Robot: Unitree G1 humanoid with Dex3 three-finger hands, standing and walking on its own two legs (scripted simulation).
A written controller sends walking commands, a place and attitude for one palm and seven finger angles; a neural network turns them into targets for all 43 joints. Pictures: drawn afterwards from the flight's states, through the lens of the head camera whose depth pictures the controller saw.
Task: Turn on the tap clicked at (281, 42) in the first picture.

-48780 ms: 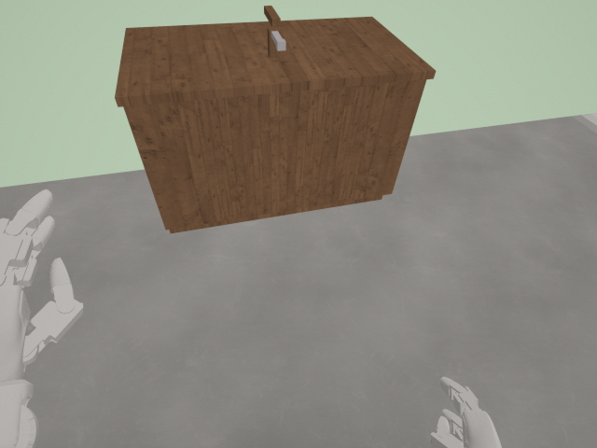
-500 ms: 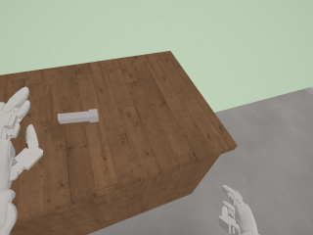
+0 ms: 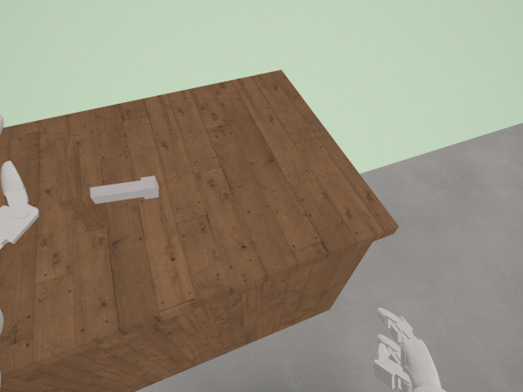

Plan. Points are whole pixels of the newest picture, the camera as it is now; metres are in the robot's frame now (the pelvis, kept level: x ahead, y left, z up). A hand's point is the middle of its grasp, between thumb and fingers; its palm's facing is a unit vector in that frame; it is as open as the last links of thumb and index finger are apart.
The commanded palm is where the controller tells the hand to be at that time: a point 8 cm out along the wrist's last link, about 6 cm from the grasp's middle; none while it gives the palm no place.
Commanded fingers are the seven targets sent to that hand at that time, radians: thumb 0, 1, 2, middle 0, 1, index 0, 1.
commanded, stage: come to a stop and stand still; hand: left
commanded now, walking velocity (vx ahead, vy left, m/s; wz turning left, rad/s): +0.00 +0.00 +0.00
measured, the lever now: (149, 187) +0.42 +0.25 +0.02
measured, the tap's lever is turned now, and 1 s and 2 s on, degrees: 80 80 80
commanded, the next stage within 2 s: look again from close up in 0.34 s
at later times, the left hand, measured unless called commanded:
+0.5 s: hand (64, 248) +0.23 +0.24 +0.16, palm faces +0.35 -0.85 -0.39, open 7.4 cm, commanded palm +0.17 +0.27 +0.18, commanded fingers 0.00 0.90 0.90 -0.20 -0.30 -0.20 -0.30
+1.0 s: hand (24, 219) +0.25 +0.28 +0.18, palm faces +0.45 -0.81 -0.38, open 7.4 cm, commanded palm +0.16 +0.29 +0.18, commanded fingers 0.00 0.90 0.90 -0.20 -0.30 -0.20 -0.30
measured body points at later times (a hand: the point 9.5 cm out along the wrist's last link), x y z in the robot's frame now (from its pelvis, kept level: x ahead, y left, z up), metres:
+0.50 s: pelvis +0.01 -0.01 +0.00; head +0.03 +0.01 +0.45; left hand +0.21 +0.29 +0.18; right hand +0.20 -0.23 -0.06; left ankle +0.01 +0.09 -0.74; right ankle +0.02 -0.15 -0.74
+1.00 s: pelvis +0.00 +0.01 +0.00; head +0.04 +0.03 +0.45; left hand +0.22 +0.32 +0.20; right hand +0.19 -0.21 -0.07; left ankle +0.01 +0.09 -0.74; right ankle +0.02 -0.15 -0.74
